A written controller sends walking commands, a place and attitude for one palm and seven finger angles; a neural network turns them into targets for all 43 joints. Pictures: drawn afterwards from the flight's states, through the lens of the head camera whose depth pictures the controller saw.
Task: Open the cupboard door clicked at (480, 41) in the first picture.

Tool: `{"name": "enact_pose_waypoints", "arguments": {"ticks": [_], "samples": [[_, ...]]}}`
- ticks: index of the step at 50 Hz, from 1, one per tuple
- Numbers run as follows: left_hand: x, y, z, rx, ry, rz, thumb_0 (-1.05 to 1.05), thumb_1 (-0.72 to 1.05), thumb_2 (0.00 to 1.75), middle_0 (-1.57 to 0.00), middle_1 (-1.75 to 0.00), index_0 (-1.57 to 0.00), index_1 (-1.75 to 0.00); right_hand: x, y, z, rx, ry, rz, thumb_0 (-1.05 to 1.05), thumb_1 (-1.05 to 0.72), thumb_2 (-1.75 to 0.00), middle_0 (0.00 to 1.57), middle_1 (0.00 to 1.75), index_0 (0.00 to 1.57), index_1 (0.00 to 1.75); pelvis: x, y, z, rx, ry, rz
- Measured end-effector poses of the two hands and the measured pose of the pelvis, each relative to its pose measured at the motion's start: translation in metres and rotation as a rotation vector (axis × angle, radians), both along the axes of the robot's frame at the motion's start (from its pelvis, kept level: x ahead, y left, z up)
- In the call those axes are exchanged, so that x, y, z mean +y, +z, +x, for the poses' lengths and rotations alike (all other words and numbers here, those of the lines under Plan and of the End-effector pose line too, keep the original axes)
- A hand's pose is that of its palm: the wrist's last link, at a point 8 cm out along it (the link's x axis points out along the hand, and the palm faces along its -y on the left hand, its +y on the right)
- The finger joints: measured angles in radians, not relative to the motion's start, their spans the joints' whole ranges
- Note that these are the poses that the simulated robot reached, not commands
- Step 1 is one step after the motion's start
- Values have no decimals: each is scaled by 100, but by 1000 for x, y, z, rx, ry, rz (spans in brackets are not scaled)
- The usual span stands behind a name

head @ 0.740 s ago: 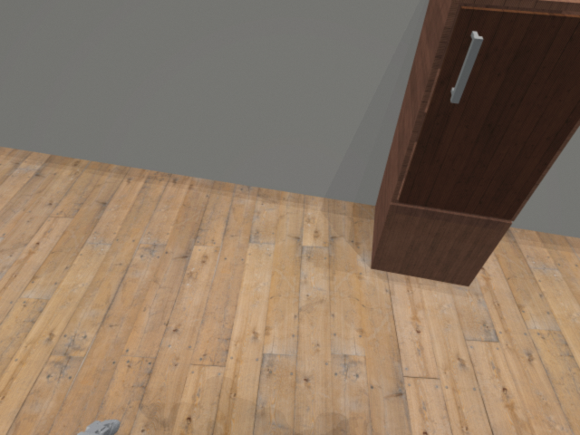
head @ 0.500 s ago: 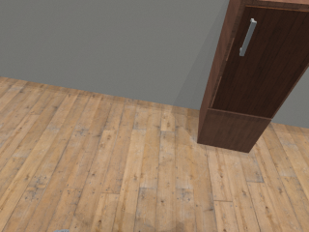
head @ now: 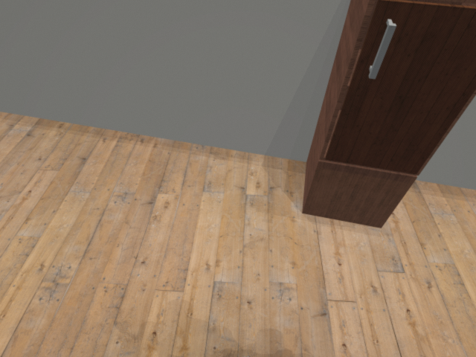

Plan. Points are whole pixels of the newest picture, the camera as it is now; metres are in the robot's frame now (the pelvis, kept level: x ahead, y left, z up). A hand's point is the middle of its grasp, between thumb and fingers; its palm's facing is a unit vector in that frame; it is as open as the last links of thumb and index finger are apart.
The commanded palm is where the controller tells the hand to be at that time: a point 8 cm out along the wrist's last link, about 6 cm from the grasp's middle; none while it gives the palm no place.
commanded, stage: stand and wait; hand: left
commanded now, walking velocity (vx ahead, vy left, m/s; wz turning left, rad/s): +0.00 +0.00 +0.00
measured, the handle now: (380, 49) +0.90 -0.36 +0.12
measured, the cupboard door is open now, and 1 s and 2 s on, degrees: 0 0 0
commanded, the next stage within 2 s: look at it before walking up in 0.08 s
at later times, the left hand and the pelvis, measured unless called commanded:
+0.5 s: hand out of the picture +0.09 +0.24 -0.15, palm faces -0.03 -0.94 -0.33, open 7.4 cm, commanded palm none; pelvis +0.01 +0.00 +0.00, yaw +0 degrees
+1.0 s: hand out of the picture +0.08 +0.23 -0.16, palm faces -0.06 -0.95 -0.32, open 7.4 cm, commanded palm none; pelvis +0.01 -0.01 +0.00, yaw -4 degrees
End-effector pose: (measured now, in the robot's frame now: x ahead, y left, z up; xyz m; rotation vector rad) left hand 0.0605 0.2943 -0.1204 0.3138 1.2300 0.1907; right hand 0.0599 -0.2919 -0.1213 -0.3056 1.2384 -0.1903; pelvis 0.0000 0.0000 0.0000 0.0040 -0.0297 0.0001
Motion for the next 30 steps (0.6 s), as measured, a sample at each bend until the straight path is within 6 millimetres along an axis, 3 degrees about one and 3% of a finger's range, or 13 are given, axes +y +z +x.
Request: {"name": "enact_pose_waypoints", "arguments": {"ticks": [15, 30], "samples": [[-5, 4, 22, -41, -14, -2, 0, 90, 90, -20, -30, -20, -30, 1, 3, 23, -42, 12, 7, 0, -90, -90, 20, 30, 20, 30, -2, 1, 7, 2, -1, 1], [-7, 3, 22, -23, -7, -4, 0, 90, 90, -20, -30, -20, -30, -3, 5, 31, -39, 16, -3, 0, -90, -90, 20, 30, 20, 30, -4, 2, 13, 2, -1, 1]]}}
